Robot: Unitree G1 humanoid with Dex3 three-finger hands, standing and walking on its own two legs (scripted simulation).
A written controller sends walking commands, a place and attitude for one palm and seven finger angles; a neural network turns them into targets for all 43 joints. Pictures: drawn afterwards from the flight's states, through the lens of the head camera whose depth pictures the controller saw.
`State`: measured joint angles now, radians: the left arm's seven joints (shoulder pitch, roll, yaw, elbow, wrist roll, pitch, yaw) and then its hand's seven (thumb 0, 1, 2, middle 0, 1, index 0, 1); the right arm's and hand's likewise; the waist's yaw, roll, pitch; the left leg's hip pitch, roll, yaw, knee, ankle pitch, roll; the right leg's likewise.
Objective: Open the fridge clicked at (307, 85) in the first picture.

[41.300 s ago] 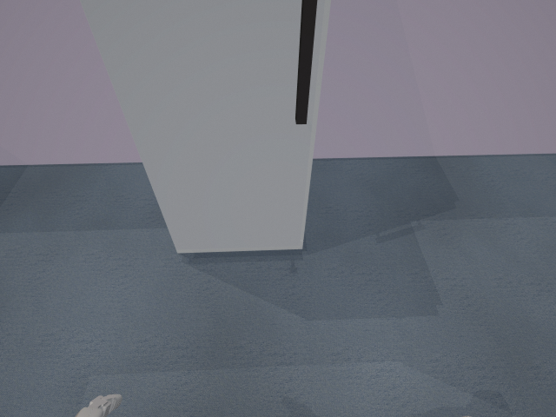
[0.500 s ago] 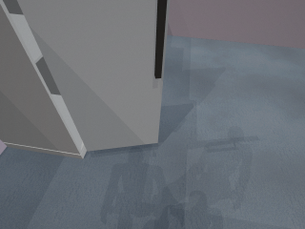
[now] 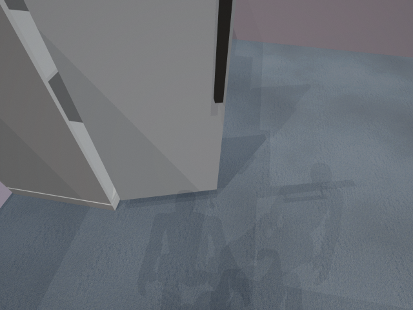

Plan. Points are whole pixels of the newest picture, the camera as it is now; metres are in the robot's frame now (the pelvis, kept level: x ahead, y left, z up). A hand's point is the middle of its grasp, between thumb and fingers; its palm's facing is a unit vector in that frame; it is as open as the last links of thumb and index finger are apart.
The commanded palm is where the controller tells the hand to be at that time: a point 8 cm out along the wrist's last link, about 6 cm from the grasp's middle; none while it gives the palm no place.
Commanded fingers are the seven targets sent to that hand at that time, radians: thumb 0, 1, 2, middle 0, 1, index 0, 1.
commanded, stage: look to check the result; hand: right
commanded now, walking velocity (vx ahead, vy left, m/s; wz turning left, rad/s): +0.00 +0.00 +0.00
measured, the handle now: (221, 36) +0.75 +0.02 +0.16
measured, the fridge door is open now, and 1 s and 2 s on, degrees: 72 72 72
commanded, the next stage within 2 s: stand and wait in 0.32 s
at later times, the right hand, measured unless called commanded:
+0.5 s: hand out of the picture +0.03 -0.16 -0.18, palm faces +0.00 +0.98 -0.19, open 7.4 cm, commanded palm none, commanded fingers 0.00 -0.90 -0.90 0.20 0.30 0.20 0.30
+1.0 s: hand out of the picture +0.03 -0.16 -0.18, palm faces +0.00 +0.98 -0.18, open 7.4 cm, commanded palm none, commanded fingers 0.00 -0.90 -0.90 0.20 0.30 0.20 0.30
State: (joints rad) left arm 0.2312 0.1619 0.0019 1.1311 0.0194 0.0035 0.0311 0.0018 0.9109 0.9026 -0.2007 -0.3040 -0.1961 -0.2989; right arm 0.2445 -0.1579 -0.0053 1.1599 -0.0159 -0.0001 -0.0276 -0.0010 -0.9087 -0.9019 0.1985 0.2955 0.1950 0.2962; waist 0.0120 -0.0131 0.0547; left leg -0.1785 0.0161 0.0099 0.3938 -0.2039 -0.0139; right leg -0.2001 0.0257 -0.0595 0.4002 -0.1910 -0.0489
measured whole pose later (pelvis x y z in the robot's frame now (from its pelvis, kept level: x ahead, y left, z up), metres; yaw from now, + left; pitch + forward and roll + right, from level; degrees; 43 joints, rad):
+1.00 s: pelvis +0.02 +0.01 +0.00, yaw +0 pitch -1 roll +0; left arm 0.24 0.15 0.00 1.16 0.02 0.00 0.04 0.00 0.91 0.90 -0.20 -0.30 -0.20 -0.30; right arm 0.24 -0.15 0.00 1.16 -0.01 -0.01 -0.03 0.00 -0.91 -0.90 0.20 0.30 0.19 0.30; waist 0.01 0.00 0.05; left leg -0.13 0.00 0.01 0.37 -0.22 0.00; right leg -0.15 0.01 -0.06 0.38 -0.22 -0.03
